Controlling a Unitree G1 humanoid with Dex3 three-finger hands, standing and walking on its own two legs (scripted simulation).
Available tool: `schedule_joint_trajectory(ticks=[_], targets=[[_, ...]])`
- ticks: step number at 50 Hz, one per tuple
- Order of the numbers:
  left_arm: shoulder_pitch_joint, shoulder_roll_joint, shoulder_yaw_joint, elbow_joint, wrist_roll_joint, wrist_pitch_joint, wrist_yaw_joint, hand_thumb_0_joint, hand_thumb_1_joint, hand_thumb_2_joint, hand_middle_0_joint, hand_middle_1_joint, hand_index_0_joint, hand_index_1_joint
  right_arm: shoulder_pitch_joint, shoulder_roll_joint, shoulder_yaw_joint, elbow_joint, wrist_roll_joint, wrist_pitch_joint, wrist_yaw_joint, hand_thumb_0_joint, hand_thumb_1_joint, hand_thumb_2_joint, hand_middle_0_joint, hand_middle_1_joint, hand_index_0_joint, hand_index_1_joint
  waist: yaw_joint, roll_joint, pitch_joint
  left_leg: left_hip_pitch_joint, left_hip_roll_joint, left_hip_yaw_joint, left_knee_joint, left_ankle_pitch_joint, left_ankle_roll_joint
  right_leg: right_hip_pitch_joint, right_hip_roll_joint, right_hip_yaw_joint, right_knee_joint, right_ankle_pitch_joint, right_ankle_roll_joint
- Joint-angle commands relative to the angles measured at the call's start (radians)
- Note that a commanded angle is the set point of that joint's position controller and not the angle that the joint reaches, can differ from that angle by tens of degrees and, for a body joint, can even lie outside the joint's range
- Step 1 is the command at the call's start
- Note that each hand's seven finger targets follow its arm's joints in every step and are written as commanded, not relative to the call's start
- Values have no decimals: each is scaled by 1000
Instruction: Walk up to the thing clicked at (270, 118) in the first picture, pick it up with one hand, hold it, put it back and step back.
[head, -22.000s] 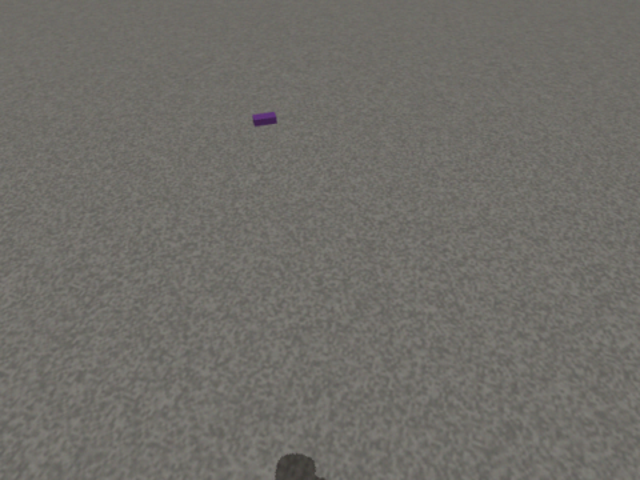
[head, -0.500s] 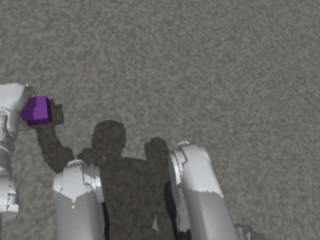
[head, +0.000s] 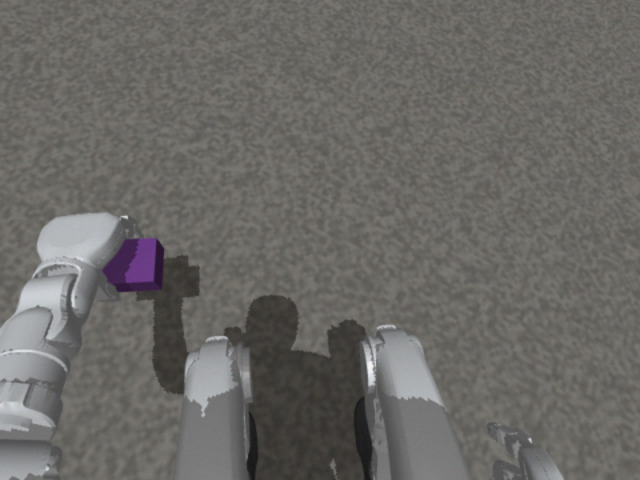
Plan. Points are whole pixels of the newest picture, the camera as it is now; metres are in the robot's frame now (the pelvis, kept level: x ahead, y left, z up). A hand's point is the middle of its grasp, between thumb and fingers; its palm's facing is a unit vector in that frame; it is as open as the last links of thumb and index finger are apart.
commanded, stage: lift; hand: left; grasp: from above
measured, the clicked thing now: (109, 266) +0.42 +0.28 -0.12
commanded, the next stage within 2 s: hold in 1.00 s
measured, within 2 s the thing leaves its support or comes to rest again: neither
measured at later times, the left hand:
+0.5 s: hand (14, 249) +0.35 +0.25 +0.11, palm faces -0.46 -0.10 -0.88, open 8.9 cm
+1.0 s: hand out of the picture +0.38 +0.23 +0.20, palm faces -0.46 -0.10 -0.88, open 8.9 cm
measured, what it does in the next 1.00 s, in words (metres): rises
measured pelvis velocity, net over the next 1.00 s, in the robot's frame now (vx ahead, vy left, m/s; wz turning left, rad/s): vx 0.07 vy -0.01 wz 0.04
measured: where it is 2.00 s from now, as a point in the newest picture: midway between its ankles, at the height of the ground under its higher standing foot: outside the picture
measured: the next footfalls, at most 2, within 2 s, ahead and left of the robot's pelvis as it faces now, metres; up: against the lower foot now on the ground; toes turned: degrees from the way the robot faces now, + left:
none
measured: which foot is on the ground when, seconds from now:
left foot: down 0.00-1.00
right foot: down 0.00-1.00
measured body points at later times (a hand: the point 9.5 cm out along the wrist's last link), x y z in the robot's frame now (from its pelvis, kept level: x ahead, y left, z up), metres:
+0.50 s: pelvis +0.02 +0.00 +0.18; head +0.12 +0.00 +0.62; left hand +0.37 +0.26 +0.16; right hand +0.15 -0.26 +0.06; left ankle +0.09 +0.12 -0.42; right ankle +0.10 -0.14 -0.42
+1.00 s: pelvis +0.07 -0.01 +0.27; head +0.13 -0.02 +0.72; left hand +0.40 +0.23 +0.25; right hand +0.17 -0.27 +0.15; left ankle +0.09 +0.12 -0.42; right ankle +0.10 -0.14 -0.42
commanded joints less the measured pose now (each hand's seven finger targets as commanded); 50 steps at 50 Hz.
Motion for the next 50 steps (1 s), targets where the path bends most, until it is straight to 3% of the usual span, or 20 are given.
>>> schedule_joint_trajectory(ticks=[1,2,4,8,10,12,13,17,20,22,27,28,29,30,36,39,41,44,47,50], targets=[[-280,251,88,-290,-31,32,32,0,777,508,-1098,-470,-1122,-445,103,-193,-76,-68,16,-14,-42,0,-893,-898,201,300,200,300,-6,164,-586,607,-10,16,-434,-3,24,365,38,-58,-329,82,-72],[-251,235,71,-286,-32,39,26,0,774,489,-1089,-473,-1117,-444,92,-185,-73,-69,18,-14,-49,0,-895,-898,201,300,200,300,-5,153,-575,631,-9,24,-452,5,24,394,42,-54,-358,83,-73],[-234,248,82,-310,-37,51,15,0,785,491,-1107,-454,-1132,-430,84,-177,-69,-66,23,-13,-61,0,-894,-898,201,300,200,300,-3,135,-563,673,-10,32,-493,22,26,455,39,-44,-413,93,-70],[-160,183,45,-340,-47,67,-1,0,761,476,-1092,-451,-1115,-428,74,-160,-65,-65,32,-21,-80,0,-896,-899,200,300,200,300,2,120,-520,767,-9,39,-589,36,23,553,40,-34,-507,106,-70],[-153,225,74,-364,-49,69,-3,0,742,473,-1080,-441,-1101,-421,63,-158,-58,-62,37,-25,-88,0,-895,-899,200,300,200,300,10,121,-493,806,-8,39,-644,26,23,614,40,-28,-558,99,-68],[-135,172,35,-349,-47,72,-10,0,748,481,-1098,-429,-1113,-415,61,-145,-54,-57,41,-33,-96,0,-900,-901,200,300,200,300,1,95,-455,847,-8,47,-681,46,22,652,42,-24,-607,113,-69],[-145,186,51,-372,-50,69,-9,0,742,517,-1091,-457,-1104,-444,65,-146,-54,-57,44,-37,-102,0,-899,-901,200,300,200,300,1,96,-455,870,-7,42,-707,41,22,682,41,-18,-633,108,-69],[-60,141,29,-295,-58,67,-14,0,739,511,-1082,-476,-1100,-459,62,-132,-47,-48,48,-58,-116,0,-900,-901,200,300,200,300,4,40,-340,913,-7,45,-795,46,22,765,40,-6,-736,104,-68],[-54,97,-6,-288,-57,57,-16,0,749,488,-1087,-466,-1107,-448,63,-126,-47,-45,51,-74,-122,0,-900,-902,200,300,200,300,11,44,-303,978,-5,47,-868,45,18,820,41,1,-799,110,-71],[-29,96,1,-279,-56,54,-8,0,756,479,-1085,-465,-1107,-444,59,-128,-49,-48,55,-85,-124,0,-898,-901,200,300,200,300,23,39,-292,1021,-3,39,-918,37,15,856,43,2,-838,102,-71],[-74,76,-10,-285,-38,45,28,0,720,466,-1062,-465,-1083,-444,75,-117,-52,-29,55,-100,-128,0,-900,-902,200,300,200,300,25,55,-290,1134,-13,60,-990,117,8,965,45,17,-940,158,-71],[-74,100,12,-272,-36,44,41,0,703,455,-1052,-453,-1073,-434,78,-117,-52,-24,55,-102,-129,0,-899,-902,200,300,200,300,25,42,-283,1142,-17,69,-998,131,9,997,45,21,-964,162,-70],[-86,90,7,-268,-34,43,50,0,716,447,-1051,-468,-1077,-443,85,-116,-52,-18,54,-105,-129,0,-898,-901,200,300,200,300,22,33,-289,1160,-17,71,-1009,152,9,1019,45,22,-976,179,-69],[-79,65,-13,-252,-28,46,57,0,717,471,-1057,-467,-1080,-446,90,-115,-53,-12,54,-107,-130,0,-896,-900,200,300,200,300,22,29,-285,1185,-20,80,-1017,189,9,1040,44,25,-991,212,-69],[-85,70,-12,-211,-16,78,97,0,720,542,-1066,-499,-1081,-485,116,-120,-63,13,53,-105,-127,0,-893,-899,200,300,200,300,37,12,-288,1304,-24,96,-1091,336,7,1186,43,35,-1082,357,-58],[-61,33,-39,-163,-28,99,98,0,743,551,-1096,-480,-1106,-471,107,-116,-63,11,52,-101,-123,0,-892,-898,200,300,200,300,37,-6,-241,1342,-26,99,-1145,349,7,1225,42,34,-1132,369,-56],[-55,45,-27,-146,-35,104,93,0,737,539,-1096,-462,-1105,-455,109,-118,-66,14,51,-98,-121,0,-892,-898,200,300,200,300,45,-12,-230,1358,-27,100,-1170,365,8,1261,40,37,-1159,383,-54],[-45,13,-54,-149,-39,107,74,0,732,543,-1097,-465,-1105,-459,108,-114,-66,7,51,-97,-119,0,-895,-899,200,300,200,300,42,-9,-218,1401,-27,100,-1202,412,7,1295,39,39,-1186,432,-52],[-30,10,-57,-164,-41,103,63,0,707,525,-1082,-447,-1088,-442,99,-112,-68,-3,54,-91,-118,0,-896,-899,200,300,200,300,52,-24,-207,1436,-32,110,-1233,442,10,1344,36,44,-1226,467,-48],[-46,8,-55,-181,-43,98,61,0,696,526,-1071,-456,-1078,-449,99,-115,-72,-3,54,-88,-116,0,-896,-898,200,300,200,300,45,-20,-210,1492,-30,110,-1264,477,8,1376,35,39,-1250,494,-48]])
